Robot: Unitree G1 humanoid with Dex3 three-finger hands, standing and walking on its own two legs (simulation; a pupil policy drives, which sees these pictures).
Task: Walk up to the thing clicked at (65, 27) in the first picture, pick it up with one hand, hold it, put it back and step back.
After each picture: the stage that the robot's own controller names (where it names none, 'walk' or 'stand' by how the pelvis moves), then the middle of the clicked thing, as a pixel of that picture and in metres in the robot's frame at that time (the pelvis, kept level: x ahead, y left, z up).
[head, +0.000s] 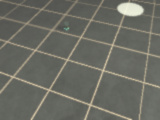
stand; (66, 26) +1.72 +0.26 -0.72
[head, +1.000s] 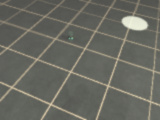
walk; (70, 36) +1.60 +0.14 -0.71
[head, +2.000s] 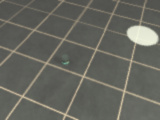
walk; (65, 60) +1.08 +0.17 -0.72
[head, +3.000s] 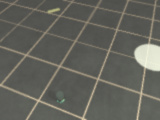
walk; (60, 97) +0.66 +0.20 -0.71
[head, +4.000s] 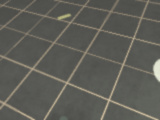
stand; out of the picture +0.43 +0.22 -0.70
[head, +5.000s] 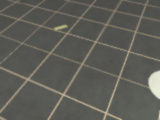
stand; out of the picture +0.39 +0.18 -0.72
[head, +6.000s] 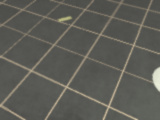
stand; out of the picture +0.40 +0.16 -0.72
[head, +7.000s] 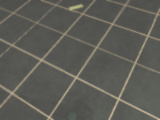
stand; (72, 118) +0.41 +0.13 -0.71
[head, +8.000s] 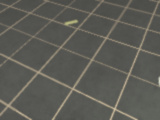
stand; out of the picture +0.42 +0.12 -0.72
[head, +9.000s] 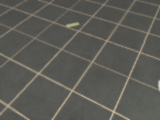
stand; out of the picture +0.43 +0.13 -0.73
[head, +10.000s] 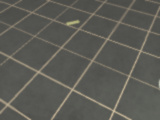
stand; out of the picture +0.42 +0.13 -0.73
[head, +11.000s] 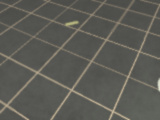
go down; out of the picture +0.42 +0.13 -0.73
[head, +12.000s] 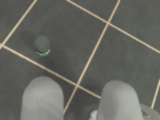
go down; (42, 46) +0.51 +0.18 -0.31
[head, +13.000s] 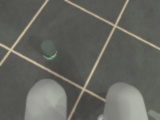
approach; (49, 50) +0.50 +0.18 -0.30
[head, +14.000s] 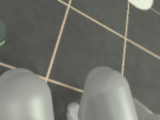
close in; out of the picture +0.49 +0.22 -0.21
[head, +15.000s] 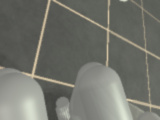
close; out of the picture +0.49 +0.24 -0.22
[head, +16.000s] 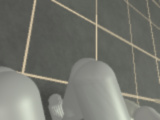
lift; out of the picture +0.49 +0.24 -0.21
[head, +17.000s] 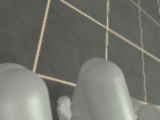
lift; out of the picture +0.48 +0.22 -0.20
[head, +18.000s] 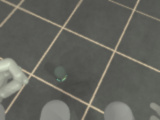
lift; (60, 74) +0.50 +0.15 -0.46
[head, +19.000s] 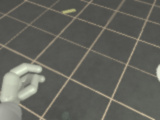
hold; (66, 118) +0.45 +0.13 -0.67
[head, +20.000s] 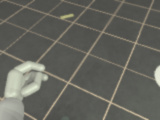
hold; out of the picture +0.45 +0.13 -0.68
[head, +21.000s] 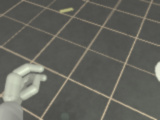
stand; (65, 119) +0.44 +0.13 -0.67
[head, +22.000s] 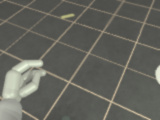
stand; out of the picture +0.45 +0.13 -0.68
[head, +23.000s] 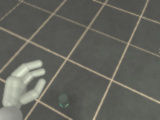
stand; (63, 101) +0.46 +0.13 -0.60
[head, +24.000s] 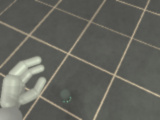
stand; (65, 96) +0.47 +0.13 -0.57
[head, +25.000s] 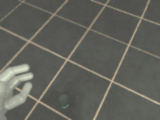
stand; (64, 101) +0.46 +0.13 -0.60
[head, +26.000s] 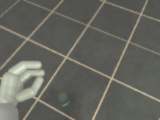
stand; (63, 99) +0.46 +0.13 -0.59
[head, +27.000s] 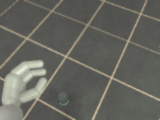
close; (63, 99) +0.47 +0.13 -0.58
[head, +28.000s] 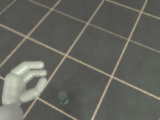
close; (63, 97) +0.47 +0.13 -0.58
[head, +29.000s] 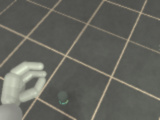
close; (63, 98) +0.47 +0.13 -0.58
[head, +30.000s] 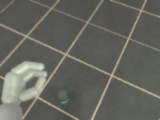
close; (63, 97) +0.47 +0.14 -0.58
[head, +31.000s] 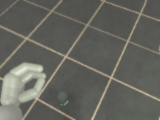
close; (63, 98) +0.47 +0.13 -0.58
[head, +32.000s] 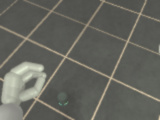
close; (62, 99) +0.46 +0.13 -0.58
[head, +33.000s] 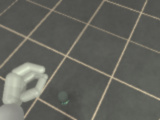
close; (63, 98) +0.47 +0.14 -0.58
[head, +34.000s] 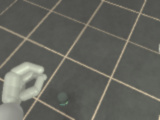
close; (63, 99) +0.46 +0.13 -0.59
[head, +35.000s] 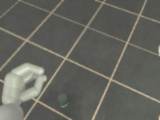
close; (63, 100) +0.46 +0.13 -0.59
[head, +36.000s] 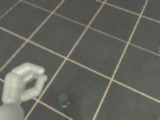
close; (63, 100) +0.46 +0.13 -0.60
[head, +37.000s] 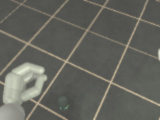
close; (63, 103) +0.46 +0.13 -0.61
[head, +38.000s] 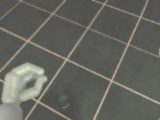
close; (63, 101) +0.46 +0.13 -0.60
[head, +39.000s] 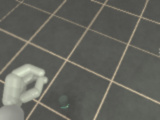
close; (64, 102) +0.46 +0.13 -0.60
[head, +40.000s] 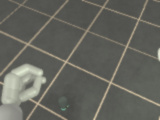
close; (63, 103) +0.46 +0.13 -0.61
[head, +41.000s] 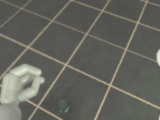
hold; (63, 106) +0.46 +0.13 -0.62
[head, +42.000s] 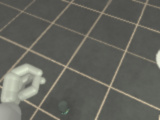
hold; (63, 108) +0.46 +0.14 -0.63
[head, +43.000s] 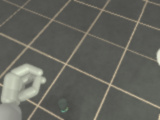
close; (63, 105) +0.46 +0.13 -0.62
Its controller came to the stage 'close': yes
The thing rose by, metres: 0.00
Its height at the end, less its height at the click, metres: +0.00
